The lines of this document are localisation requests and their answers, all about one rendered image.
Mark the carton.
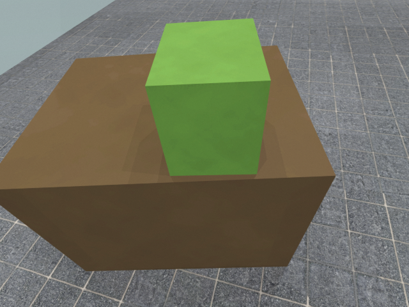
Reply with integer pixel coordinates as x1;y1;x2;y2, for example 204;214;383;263
145;19;271;176

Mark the pedestal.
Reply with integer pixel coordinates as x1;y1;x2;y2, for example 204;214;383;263
0;45;336;271

